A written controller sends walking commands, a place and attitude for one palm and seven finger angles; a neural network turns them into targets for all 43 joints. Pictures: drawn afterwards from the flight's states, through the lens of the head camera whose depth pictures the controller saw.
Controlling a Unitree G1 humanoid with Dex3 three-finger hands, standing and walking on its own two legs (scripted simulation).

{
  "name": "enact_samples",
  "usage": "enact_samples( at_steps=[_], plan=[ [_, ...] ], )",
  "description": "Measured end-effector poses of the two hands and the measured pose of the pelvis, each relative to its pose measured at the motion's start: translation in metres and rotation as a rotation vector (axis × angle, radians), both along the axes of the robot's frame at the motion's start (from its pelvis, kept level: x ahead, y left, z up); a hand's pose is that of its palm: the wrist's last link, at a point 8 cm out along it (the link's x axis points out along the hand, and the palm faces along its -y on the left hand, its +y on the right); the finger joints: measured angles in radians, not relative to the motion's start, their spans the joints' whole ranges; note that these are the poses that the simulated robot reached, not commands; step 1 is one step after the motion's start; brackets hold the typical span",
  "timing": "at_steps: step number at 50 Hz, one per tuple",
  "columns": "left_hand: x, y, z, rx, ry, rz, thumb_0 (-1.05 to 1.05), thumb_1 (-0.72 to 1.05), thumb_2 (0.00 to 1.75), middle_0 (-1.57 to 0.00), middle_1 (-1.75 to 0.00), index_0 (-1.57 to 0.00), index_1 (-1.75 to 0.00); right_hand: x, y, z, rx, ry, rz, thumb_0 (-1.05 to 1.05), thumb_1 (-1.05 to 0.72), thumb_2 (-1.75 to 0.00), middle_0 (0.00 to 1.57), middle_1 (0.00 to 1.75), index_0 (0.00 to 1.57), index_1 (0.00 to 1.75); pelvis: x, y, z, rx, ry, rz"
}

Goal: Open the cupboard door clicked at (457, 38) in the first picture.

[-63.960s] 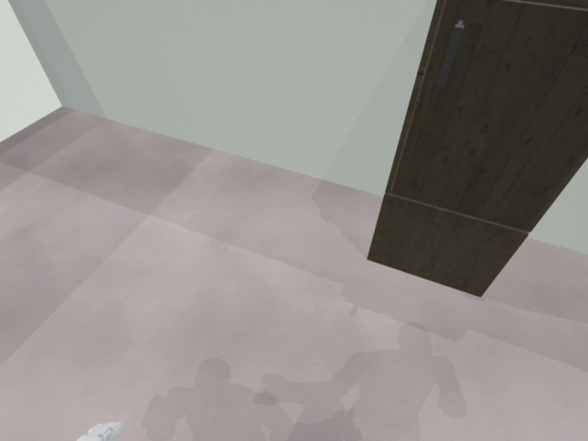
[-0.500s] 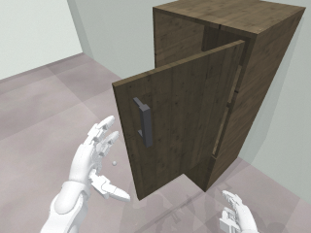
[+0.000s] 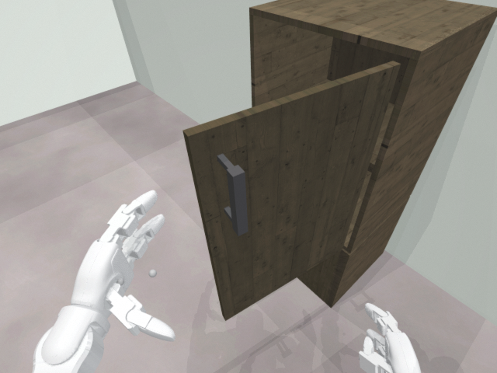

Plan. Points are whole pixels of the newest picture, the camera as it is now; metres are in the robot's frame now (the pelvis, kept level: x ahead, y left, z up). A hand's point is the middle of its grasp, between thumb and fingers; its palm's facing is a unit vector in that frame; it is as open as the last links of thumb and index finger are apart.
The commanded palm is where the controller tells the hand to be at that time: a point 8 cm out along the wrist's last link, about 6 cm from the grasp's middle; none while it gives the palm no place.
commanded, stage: draw the hand back to the body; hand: left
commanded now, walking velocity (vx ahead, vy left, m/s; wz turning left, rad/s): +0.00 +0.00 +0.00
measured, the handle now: (232, 195) +0.35 +0.06 +0.14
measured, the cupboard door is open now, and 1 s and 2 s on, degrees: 80 80 80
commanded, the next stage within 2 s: step back with the hand held close in 1.40 s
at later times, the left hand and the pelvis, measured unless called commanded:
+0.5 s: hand (91, 284) +0.19 +0.21 +0.14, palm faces +0.21 -0.95 -0.23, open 15.1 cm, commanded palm +0.15 +0.26 +0.16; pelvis -0.01 +0.02 +0.01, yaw +0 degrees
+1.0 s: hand (42, 257) +0.21 +0.29 +0.16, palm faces +0.39 -0.84 -0.38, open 9.3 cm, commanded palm +0.16 +0.33 +0.18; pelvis +0.01 +0.04 +0.01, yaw -2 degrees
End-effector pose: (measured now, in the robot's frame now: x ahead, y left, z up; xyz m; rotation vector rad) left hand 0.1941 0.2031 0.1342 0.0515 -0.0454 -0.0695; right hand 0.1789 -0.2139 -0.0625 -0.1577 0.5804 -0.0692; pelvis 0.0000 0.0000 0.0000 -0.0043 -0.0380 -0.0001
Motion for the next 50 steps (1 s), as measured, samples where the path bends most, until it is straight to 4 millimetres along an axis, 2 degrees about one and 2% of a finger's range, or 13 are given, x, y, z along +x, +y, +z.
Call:
enact_samples(
  at_steps=[17,20,29,35,40,50],
  plan=[
    [-0.030,0.039,0.010,0.011,-0.013,0.038,-0.02,-0.47,0.31,-0.16,-0.30,-0.15,-0.30,0.000,0.011,0.011,-0.026,-0.059,0.023,0.02,-0.90,-0.89,0.20,0.30,0.20,0.30,-0.011,0.011,0.001,-0.014,-0.018,0.012],
    [-0.034,0.047,0.018,0.116,-0.048,0.143,-0.02,-0.42,0.34,-0.16,-0.30,-0.15,-0.30,-0.001,0.015,0.014,-0.043,-0.061,0.024,0.02,-0.90,-0.89,0.20,0.30,0.20,0.30,-0.013,0.013,0.003,-0.020,-0.027,0.007],
    [-0.041,0.071,0.016,0.230,-0.057,0.332,-0.01,-0.16,0.45,-0.17,-0.30,-0.16,-0.30,-0.013,0.025,0.006,-0.071,0.042,0.018,0.02,-0.90,-0.89,0.20,0.30,0.20,0.30,-0.013,0.023,0.010,-0.021,-0.031,-0.014],
    [-0.036,0.088,0.027,0.296,-0.087,0.375,-0.01,0.04,0.53,-0.18,-0.30,-0.17,-0.30,-0.019,0.028,-0.002,-0.069,0.101,-0.001,0.02,-0.90,-0.89,0.20,0.30,0.20,0.30,-0.005,0.031,0.012,-0.016,-0.032,-0.024],
    [-0.030,0.100,0.035,0.327,-0.116,0.393,-0.01,0.21,0.61,-0.18,-0.30,-0.18,-0.30,-0.016,0.029,-0.003,-0.063,0.113,-0.022,0.02,-0.90,-0.89,0.20,0.30,0.20,0.30,0.003,0.036,0.013,-0.014,-0.031,-0.034],
    [-0.023,0.122,0.038,0.369,-0.108,0.455,0.00,0.56,0.76,-0.20,-0.30,-0.19,-0.30,-0.001,0.024,0.003,-0.072,0.103,-0.035,0.02,-0.90,-0.89,0.20,0.30,0.20,0.30,0.011,0.037,0.013,-0.013,-0.024,-0.041]
  ],
)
